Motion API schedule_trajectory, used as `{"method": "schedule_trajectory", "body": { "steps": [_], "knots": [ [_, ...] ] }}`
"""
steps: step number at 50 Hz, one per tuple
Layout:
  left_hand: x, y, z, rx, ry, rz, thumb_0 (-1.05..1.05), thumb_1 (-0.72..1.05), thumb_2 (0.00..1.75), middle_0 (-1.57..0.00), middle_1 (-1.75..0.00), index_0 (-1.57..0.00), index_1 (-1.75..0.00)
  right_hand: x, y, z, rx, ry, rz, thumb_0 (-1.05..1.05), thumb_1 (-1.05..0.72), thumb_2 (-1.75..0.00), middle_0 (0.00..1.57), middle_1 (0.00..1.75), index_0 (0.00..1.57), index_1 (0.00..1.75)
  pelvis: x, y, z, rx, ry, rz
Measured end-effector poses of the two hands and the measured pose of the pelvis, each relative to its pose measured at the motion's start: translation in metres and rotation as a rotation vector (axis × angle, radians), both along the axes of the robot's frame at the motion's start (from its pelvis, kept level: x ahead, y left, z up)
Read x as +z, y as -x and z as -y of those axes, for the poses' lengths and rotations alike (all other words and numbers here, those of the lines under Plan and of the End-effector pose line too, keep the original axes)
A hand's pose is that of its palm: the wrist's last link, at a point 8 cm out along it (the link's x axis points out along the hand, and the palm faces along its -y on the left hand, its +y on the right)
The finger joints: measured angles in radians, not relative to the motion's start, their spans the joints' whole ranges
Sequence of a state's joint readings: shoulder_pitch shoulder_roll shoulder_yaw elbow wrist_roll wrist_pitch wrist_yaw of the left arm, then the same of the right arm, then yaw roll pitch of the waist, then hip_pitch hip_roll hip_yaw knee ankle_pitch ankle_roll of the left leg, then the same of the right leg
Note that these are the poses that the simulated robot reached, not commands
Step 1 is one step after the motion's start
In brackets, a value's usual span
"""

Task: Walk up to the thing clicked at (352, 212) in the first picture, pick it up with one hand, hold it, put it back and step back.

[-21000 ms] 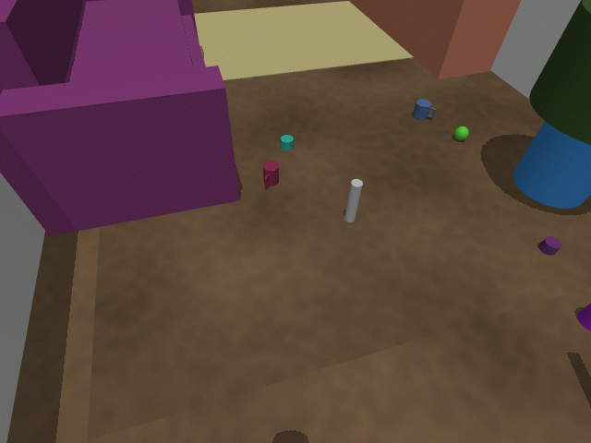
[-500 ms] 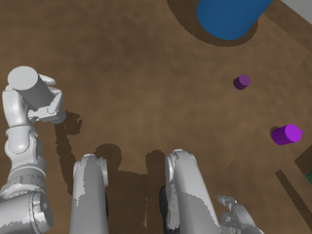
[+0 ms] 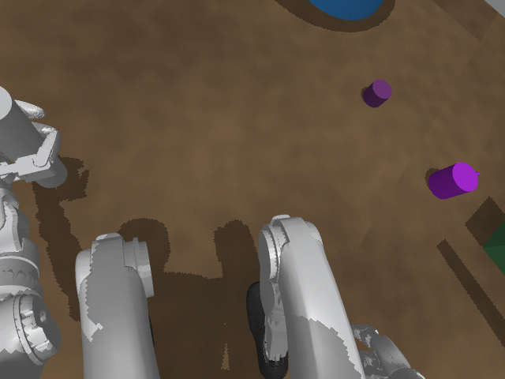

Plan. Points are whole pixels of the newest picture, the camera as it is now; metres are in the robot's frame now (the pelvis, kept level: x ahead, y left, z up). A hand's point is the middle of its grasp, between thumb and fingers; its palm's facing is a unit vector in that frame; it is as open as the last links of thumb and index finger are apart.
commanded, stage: crouch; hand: left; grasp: from the side
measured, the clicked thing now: (25, 147) +0.46 +0.27 -0.07
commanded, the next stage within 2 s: lower in 0.40 s
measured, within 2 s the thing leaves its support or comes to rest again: rests again in 1.68 s
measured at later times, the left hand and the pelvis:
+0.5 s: hand (45, 155) +0.46 +0.26 -0.11, palm faces +0.23 -0.97 -0.04, open 6.4 cm; pelvis +0.00 +0.00 -0.03, yaw -3 degrees
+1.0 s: hand (60, 164) +0.47 +0.26 -0.17, palm faces +0.24 -0.97 -0.01, open 6.4 cm; pelvis +0.00 +0.01 -0.04, yaw -5 degrees
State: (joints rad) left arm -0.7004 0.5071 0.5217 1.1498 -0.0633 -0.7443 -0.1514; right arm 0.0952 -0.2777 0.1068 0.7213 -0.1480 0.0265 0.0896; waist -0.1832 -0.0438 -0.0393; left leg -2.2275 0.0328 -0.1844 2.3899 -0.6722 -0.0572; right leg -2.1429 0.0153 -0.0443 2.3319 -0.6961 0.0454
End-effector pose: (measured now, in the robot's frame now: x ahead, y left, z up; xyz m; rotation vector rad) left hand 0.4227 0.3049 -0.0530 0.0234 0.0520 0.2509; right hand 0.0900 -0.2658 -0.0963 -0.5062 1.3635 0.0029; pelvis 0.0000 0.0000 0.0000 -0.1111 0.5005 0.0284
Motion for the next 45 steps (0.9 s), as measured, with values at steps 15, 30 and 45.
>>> {"method": "schedule_trajectory", "body": {
  "steps": [15,30,45],
  "knots": [
    [-0.039,-0.005,-0.002,-0.011,-0.002,-0.006,-0.01,0.06,1.06,-0.91,-1.04,-0.94,-1.05,-0.013,-0.008,0.006,0.061,0.039,-0.034,0.00,-0.91,-0.91,0.20,0.30,0.20,0.30,-0.022,-0.003,-0.002,-0.016,0.026,0.034],
    [-0.063,-0.008,-0.003,-0.022,-0.003,-0.007,-0.01,0.06,1.06,-0.91,-1.04,-0.95,-1.05,-0.017,-0.010,0.002,0.100,0.053,-0.064,0.00,-0.91,-0.91,0.21,0.30,0.20,0.30,-0.032,-0.004,-0.006,-0.028,0.050,0.057],
    [-0.106,-0.008,0.001,-0.007,0.025,-0.025,-0.01,0.06,1.06,-0.91,-1.03,-0.95,-1.05,-0.009,-0.016,0.000,0.210,0.107,-0.083,0.00,-0.92,-0.91,0.21,0.30,0.20,0.30,-0.042,-0.001,-0.008,-0.048,0.083,0.116]
  ]
}}
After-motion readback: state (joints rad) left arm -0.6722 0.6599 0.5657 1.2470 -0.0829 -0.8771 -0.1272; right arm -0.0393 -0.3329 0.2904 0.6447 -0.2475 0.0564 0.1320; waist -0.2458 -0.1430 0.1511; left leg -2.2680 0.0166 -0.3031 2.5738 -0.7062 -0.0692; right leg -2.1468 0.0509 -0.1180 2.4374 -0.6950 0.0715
